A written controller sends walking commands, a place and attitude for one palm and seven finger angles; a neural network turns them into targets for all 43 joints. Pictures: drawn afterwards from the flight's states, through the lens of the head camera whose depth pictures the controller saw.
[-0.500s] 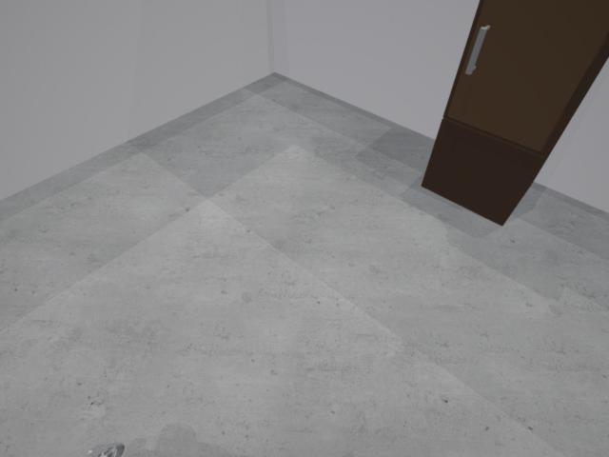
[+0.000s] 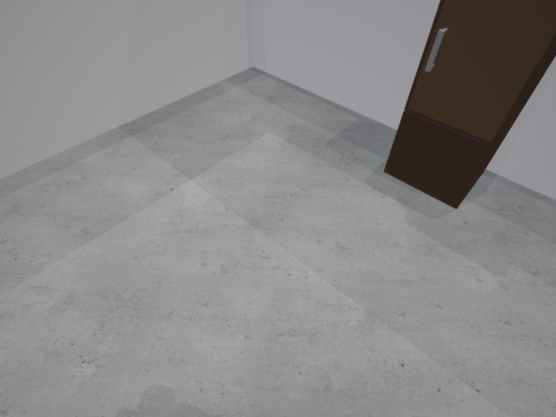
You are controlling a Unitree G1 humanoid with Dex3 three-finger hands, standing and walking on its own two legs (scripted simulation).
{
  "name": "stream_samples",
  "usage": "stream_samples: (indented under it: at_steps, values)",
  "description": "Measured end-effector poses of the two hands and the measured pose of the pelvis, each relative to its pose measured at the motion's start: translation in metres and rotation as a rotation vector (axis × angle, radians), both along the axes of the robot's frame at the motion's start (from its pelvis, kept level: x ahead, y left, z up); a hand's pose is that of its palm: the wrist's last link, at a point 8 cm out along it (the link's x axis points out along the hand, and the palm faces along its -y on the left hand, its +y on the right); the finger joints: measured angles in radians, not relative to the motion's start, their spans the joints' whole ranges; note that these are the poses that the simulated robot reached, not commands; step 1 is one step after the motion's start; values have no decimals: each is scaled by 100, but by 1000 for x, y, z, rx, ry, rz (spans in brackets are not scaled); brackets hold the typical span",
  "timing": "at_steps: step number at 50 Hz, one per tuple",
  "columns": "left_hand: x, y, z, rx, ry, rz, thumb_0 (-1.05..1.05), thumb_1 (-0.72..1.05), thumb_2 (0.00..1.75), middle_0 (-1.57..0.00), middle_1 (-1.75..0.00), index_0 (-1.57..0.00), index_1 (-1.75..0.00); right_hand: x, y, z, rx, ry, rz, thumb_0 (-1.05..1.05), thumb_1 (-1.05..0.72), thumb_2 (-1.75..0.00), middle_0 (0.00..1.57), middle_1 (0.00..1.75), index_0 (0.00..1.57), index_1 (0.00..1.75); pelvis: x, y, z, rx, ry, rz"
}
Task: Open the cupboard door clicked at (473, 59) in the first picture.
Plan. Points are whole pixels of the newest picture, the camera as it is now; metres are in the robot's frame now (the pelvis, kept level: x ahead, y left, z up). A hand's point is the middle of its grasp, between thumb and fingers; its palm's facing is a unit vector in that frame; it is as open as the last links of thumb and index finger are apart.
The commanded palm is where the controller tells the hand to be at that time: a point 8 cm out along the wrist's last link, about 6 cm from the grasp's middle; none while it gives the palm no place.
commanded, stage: stand and wait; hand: left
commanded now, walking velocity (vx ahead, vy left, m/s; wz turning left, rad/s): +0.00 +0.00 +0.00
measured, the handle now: (436, 49) +1.46 -0.56 -0.06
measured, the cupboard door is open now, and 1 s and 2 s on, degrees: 0 0 0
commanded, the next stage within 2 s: look at it before walking up in 0.32 s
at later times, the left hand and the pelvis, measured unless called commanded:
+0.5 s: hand out of the picture +0.07 +0.25 -0.15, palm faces -0.02 -0.94 -0.33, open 7.4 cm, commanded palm none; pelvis -0.01 +0.00 +0.00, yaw +0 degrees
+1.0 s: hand out of the picture +0.07 +0.25 -0.15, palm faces -0.02 -0.94 -0.33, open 7.4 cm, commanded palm none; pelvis +0.00 +0.00 +0.00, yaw +0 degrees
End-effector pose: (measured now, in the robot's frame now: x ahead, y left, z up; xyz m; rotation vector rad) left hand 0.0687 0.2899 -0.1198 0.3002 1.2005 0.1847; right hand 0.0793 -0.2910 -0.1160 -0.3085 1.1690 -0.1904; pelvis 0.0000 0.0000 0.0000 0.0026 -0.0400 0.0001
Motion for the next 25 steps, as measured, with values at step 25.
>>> stream_samples:
  at_steps: [25]
  values:
    - [-5,1,3,4,1,-7,0,91,89,-20,-30,-20,-30,-20,1,-2,11,32,-13,0,-90,-90,20,30,20,30,-9,0,2,0,-1,-2]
